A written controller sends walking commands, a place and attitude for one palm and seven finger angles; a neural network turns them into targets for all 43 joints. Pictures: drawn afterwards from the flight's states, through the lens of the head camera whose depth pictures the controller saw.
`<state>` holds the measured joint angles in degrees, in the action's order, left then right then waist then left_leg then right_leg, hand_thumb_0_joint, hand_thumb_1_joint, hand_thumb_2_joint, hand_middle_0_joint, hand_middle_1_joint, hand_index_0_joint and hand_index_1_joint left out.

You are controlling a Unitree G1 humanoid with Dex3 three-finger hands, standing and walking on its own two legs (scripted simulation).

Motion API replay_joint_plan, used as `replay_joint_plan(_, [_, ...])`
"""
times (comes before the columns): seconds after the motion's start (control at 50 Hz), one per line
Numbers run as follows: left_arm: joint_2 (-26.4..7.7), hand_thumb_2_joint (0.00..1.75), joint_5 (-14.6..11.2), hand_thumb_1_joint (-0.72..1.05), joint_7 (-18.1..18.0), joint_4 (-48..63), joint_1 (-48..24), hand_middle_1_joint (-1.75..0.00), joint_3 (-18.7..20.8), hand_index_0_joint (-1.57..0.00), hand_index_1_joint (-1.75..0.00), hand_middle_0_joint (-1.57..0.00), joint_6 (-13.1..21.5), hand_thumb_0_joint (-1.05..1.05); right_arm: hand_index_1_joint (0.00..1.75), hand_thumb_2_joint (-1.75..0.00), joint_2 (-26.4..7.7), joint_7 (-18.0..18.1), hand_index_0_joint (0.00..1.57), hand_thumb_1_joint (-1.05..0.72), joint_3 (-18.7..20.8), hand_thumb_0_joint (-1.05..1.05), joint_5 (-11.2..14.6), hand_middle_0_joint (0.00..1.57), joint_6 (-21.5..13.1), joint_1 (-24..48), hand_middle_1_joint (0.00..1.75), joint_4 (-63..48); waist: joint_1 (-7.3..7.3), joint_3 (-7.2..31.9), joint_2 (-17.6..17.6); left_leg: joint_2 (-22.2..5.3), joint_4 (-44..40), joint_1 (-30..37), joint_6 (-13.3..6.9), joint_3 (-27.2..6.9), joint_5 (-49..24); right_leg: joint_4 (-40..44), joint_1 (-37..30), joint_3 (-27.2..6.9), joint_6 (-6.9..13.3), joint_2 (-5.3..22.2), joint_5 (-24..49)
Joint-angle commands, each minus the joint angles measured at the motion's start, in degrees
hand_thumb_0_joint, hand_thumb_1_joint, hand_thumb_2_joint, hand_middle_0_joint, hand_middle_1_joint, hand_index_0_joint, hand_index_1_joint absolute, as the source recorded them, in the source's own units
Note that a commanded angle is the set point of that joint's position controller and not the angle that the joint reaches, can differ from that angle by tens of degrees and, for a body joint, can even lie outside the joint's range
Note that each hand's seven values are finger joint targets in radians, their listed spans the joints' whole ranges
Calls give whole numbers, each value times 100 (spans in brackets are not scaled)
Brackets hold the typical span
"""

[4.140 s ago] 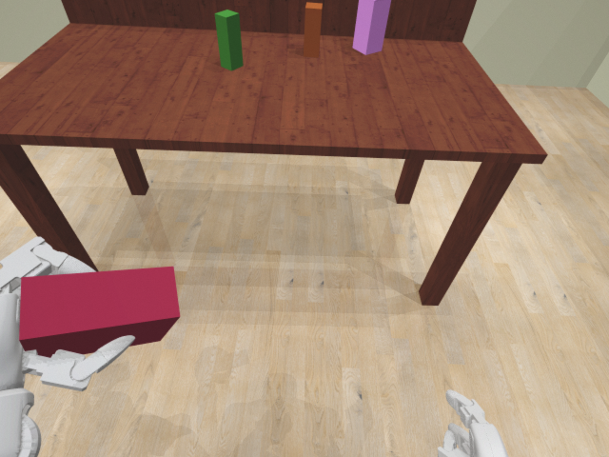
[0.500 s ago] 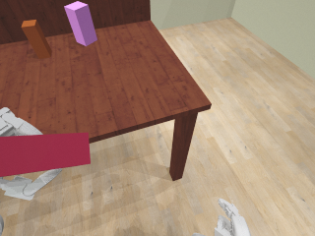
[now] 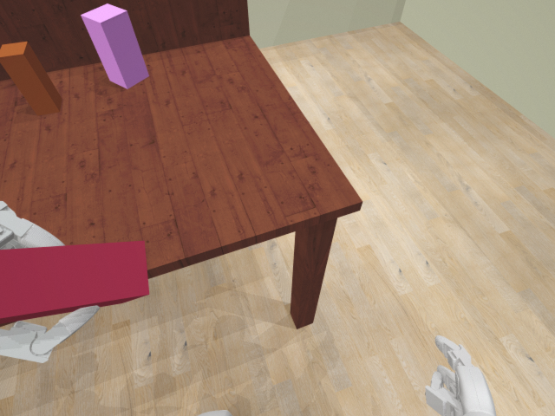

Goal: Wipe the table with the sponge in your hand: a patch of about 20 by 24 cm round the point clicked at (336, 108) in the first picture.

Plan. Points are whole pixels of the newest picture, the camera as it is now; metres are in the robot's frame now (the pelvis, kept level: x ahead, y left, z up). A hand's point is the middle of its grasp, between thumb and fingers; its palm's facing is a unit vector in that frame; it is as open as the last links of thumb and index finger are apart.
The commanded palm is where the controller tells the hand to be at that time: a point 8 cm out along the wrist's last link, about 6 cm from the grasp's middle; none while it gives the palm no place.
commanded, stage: come to a stop and stand still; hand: left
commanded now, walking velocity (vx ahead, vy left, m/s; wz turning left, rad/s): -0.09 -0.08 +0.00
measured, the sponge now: (89, 280) +0.23 +0.20 +0.16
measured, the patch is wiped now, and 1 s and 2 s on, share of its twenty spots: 0.00 0.00 0.00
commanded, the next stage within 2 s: look again from close up in 1.40 s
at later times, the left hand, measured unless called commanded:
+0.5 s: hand (49, 351) +0.16 +0.20 +0.17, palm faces +0.42 -0.80 -0.42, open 9.4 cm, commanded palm +0.11 +0.24 +0.18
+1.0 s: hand out of the picture +0.11 +0.23 +0.17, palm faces +0.47 -0.80 -0.38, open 9.4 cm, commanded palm +0.06 +0.26 +0.18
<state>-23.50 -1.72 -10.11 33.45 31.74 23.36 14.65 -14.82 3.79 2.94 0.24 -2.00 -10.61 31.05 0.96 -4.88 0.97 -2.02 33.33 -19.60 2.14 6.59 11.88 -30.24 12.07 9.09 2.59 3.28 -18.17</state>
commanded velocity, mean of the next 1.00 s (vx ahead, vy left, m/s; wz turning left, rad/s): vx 0.05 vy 0.02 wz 0.00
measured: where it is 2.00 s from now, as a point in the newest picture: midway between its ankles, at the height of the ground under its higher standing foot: outside the picture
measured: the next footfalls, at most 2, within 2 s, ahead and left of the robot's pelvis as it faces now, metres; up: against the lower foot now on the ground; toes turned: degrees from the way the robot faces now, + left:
left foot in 0.02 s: +0.08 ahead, +0.13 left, +0.00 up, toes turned +7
right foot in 0.38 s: -0.02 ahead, -0.12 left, +0.00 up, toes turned -2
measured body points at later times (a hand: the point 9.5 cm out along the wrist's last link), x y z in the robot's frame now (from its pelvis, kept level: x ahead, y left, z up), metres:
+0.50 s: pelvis -0.05 -0.04 +0.00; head -0.04 -0.06 +0.45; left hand +0.13 +0.25 +0.19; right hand +0.11 -0.25 -0.10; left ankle -0.01 +0.11 -0.70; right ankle -0.05 -0.12 -0.74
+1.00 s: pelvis -0.09 -0.02 -0.01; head -0.09 -0.02 +0.44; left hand +0.08 +0.27 +0.19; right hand +0.09 -0.22 -0.09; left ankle -0.09 +0.10 -0.74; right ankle -0.06 -0.12 -0.74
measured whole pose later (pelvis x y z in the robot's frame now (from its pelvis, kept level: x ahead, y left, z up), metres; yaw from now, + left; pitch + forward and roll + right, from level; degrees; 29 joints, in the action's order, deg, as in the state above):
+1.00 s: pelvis -0.09 -0.02 -0.01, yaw +2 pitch -2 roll +1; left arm -20.6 -1.1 -9.7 26.3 25.4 19.4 11.3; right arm -8.7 3.1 -1.8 0.1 -5.1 -12.0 33.5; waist -1.5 -2.3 1.2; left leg -2.1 30.5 -11.7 0.4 5.3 16.2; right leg -32.6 15.0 4.7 0.0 1.5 -15.4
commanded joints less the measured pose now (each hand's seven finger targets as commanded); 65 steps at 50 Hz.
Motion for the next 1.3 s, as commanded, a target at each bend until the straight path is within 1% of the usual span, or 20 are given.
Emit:
replay_joint_plan(0.0, [-637, 130, -74, 10, -97, 717, -442, -160, 435, -120, -160, -120, 58, 0, 30, -90, -334, 98, 20, -90, 72, 0, 21, 20, -200, 182, 30, -774, -88, 1474, -30, -843, -984, 1575, -312, -628, -3175, -499, -185, -550, -313, 444, 2493])
replay_joint_plan(0.04, [-712, 130, -23, 10, -25, 829, -733, -160, 289, -120, -160, -120, 106, 0, 30, -90, -394, 41, 20, -90, 80, 0, 51, 20, -278, 164, 30, -799, -202, 1378, -902, -1839, -1083, 2054, -852, -1541, -4878, -1252, 801, -669, -352, -23, -1249])
replay_joint_plan(0.06, [-614, 130, 51, 10, -6, 811, -746, -160, 204, -120, -160, -120, 110, 0, 30, -90, -296, 21, 20, -90, -1, 0, -70, 20, -317, 170, 30, -741, -149, 1179, -1315, -1960, -1284, 1773, -1005, -1776, -4765, -1740, 994, -737, -371, -119, -1565])
replay_joint_plan(0.14, [-758, 130, 108, 10, -22, 1796, -1420, -160, 106, -120, -160, -120, 60, 0, 30, -90, -320, -114, 20, -90, -38, 0, -129, 20, -540, 222, 30, -613, -133, 1330, -1461, -1659, -1338, 1555, -837, -1221, -3247, -1668, 700, -752, -368, -154, -745])
replay_joint_plan(0.26, [-626, 130, -63, 10, -18, 1368, -604, -160, 351, -120, -160, -120, -114, 0, 30, -90, -269, -208, 20, -90, -84, 0, -101, 20, -616, 230, 30, -606, -42, 1092, -1712, -1471, -1769, 712, -759, -1082, -650, -726, 109, -405, -427, -365, -757])
replay_joint_plan(0.34, [-546, 130, -70, 10, 7, 670, -541, -160, 382, -120, -160, -120, -193, 0, 30, -90, -180, -164, 20, -90, -111, 0, -3, 20, -462, 249, 30, -600, -42, 1100, -917, -861, -1211, 253, -358, -407, 632, 992, -784, -303, -357, -255, 163])
replay_joint_plan(0.4, [-670, 130, -104, 10, 44, 381, -904, -160, 284, -120, -160, -120, -328, 0, 30, -90, -97, -111, 20, -90, -153, 0, 24, 20, -345, 411, 30, -586, -90, 659, 1050, -1, 863, -324, -31, -237, 1321, 1994, 305, -2580, 391, 1403, -803])
replay_joint_plan(0.44, [-679, 130, -90, 10, 40, 399, -1018, -160, 251, -120, -160, -120, -317, 0, 30, -90, -238, -88, 20, -90, -87, 0, 32, 20, -343, 589, 30, -522, -101, 418, 889, -75, 2152, -881, -54, -621, 1117, 2060, 394, -2771, 597, 1665, -524])
replay_joint_plan(0.52, [-732, 130, 16, 10, 20, 164, -1027, -160, 247, -120, -160, -120, -33, 0, 30, -90, -203, -4, 20, -90, -175, 0, -19, 20, -355, 490, 30, -310, -57, 664, 502, -131, 2205, -1183, -2, -555, 629, 1488, -536, -1477, 375, 1401, 2130])
replay_joint_plan(0.62, [-814, 130, 34, 10, -32, 535, -627, -160, 421, -120, -160, -120, 119, 0, 30, -90, -252, 9, 20, -90, -11, 0, -49, 20, -416, 400, 30, -498, -246, 985, 460, -64, 839, -662, -117, -282, 914, 1177, -1103, -1611, 549, 1529, 3128])
replay_joint_plan(0.72, [-705, 130, -23, 10, -112, 825, -415, -160, 452, -120, -160, -120, 69, 0, 30, -90, -248, 0, 20, -90, 32, 0, -54, 20, -381, 182, 30, -593, -150, 1404, 557, 106, -666, 499, -147, -112, 233, 833, -926, -1390, 297, 1165, 2225])
replay_joint_plan(0.76, [-634, 130, -51, 10, -115, 858, -413, -160, 383, -120, -160, -120, 76, 0, 30, -90, -315, 49, 20, -90, 75, 0, -35, 20, -365, 148, 30, -625, -111, 1409, 36, -327, -1283, 1278, -274, -384, -508, 316, -451, -1141, -30, 652, 1609])
replay_joint_plan(0.8, [-656, 130, -28, 10, -90, 895, -512, -160, 315, -120, -160, -120, 112, 0, 30, -90, -473, 43, 20, -90, 93, 0, 29, 20, -381, 207, 30, -672, -191, 1246, -850, -1292, -1206, 1446, -669, -1364, -2007, -174, 283, -736, -318, 61, 458])
replay_joint_plan(0.82, [-647, 130, -1, 10, -68, 726, -426, -160, 314, -120, -160, -120, 93, 0, 30, -90, -445, 26, 20, -90, 97, 0, 61, 20, -409, 209, 30, -681, -190, 1172, -823, -1294, -1068, 1395, -665, -1128, -2496, -263, 335, -650, -321, -60, 211])
replay_joint_plan(0.84, [-694, 130, -7, 10, -24, 840, -580, -160, 316, -120, -160, -120, 101, 0, 30, -90, -387, 53, 20, -90, 29, 0, -18, 20, -456, 239, 30, -630, -150, 1047, -1581, -1305, -1285, 1325, -703, -1153, -2482, -589, 586, -561, -349, -79, -230])
replay_joint_plan(0.88, [-570, 130, 59, 10, -7, 779, -956, -160, 126, -120, -160, -120, 126, 0, 30, -90, -344, 32, 20, -90, -70, 0, -69, 20, -534, 260, 30, -524, -121, 623, -1549, -1410, -1489, 606, -774, -1275, -2114, -777, 368, -562, -336, -109, -613])
replay_joint_plan(0.98, [-520, 130, 99, 10, -7, 592, -1258, -160, 50, -120, -160, -120, 51, 0, 30, -90, -345, -8, 20, -90, -132, 0, -28, 20, -634, 314, 30, -456, -134, 665, -898, -951, -999, 92, -451, -761, -816, 386, -524, -666, -355, -60, 983])
replay_joint_plan(1.08, [-575, 130, -38, 10, 21, 379, -1129, -160, 162, -120, -160, -120, -112, 0, 30, -90, -150, -62, 20, -90, -168, 0, -61, 20, -486, 319, 30, -428, -87, 674, 633, -7, 191, 466, -139, -434, 876, 1625, 460, -2176, 230, 984, 56])
replay_joint_plan(1.18, [-582, 130, -43, 10, 18, 622, -1130, -160, 175, -120, -160, -120, -126, 0, 30, -90, -195, 18, 20, -90, -217, 0, -68, 20, -384, 455, 30, -488, -112, 802, -109, -244, -952, 701, -253, -773, 335, 1153, 324, -1374, -77, 362, -350])
replay_joint_plan(1.28, [-530, 130, 51, 10, -15, 747, -1028, -160, 150, -120, -160, -120, -29, 0, 30, -90, -268, 82, 20, -90, -215, 0, -39, 20, -471, 478, 30, -572, -187, 649, -1139, -869, -1970, -489, -477, -1416, 965, 151, -666, -778, -316, -195, 346])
